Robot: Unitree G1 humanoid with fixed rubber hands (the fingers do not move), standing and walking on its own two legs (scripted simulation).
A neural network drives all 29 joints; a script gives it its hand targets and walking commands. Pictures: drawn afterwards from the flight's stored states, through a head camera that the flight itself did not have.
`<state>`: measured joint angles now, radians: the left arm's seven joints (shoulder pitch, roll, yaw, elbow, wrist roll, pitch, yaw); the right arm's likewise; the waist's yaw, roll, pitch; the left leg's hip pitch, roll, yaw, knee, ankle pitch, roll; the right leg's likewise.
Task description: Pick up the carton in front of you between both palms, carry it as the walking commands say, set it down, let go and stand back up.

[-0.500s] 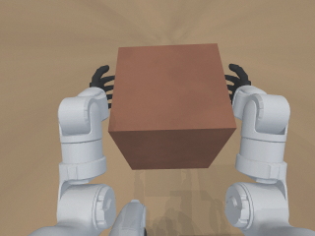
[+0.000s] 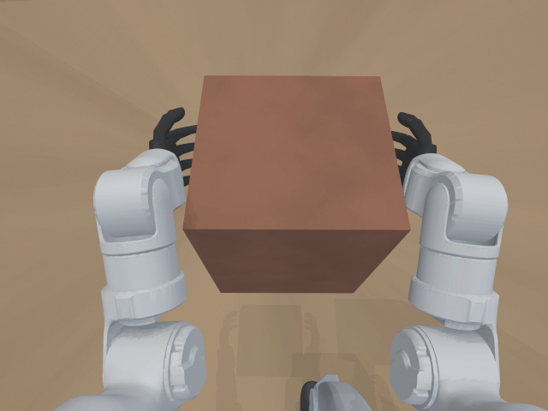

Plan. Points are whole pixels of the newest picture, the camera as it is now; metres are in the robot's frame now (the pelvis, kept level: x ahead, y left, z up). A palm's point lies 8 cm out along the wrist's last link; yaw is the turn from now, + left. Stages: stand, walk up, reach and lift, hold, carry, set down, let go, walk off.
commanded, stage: carry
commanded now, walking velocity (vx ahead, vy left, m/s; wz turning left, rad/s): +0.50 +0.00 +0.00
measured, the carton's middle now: (289, 199) +0.39 -0.02 +0.10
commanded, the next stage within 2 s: none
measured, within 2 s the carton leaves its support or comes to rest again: neither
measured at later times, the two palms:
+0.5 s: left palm (171, 23) +0.69 +0.15 +0.19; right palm (349, 21) +0.69 -0.14 +0.19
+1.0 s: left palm out of the picture +0.96 +0.14 +0.21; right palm out of the picture +0.99 -0.16 +0.21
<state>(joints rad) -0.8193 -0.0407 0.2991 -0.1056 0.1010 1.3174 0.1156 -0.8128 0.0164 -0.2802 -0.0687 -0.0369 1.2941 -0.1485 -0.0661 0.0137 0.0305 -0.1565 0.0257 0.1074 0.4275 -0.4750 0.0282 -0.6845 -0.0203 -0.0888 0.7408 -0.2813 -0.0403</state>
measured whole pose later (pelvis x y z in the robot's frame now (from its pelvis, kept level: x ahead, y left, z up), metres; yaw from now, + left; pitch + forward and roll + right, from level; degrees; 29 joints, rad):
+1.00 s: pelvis +0.60 -0.04 +0.07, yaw +1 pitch +5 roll +0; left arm -0.77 -0.01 0.24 0.10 0.07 1.31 0.13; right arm -0.81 -0.02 -0.26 0.14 -0.06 1.33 -0.13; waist 0.05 0.01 -0.02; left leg -0.55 0.02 0.02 1.29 -0.43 0.04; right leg -0.41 0.00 -0.13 0.56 -0.34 -0.05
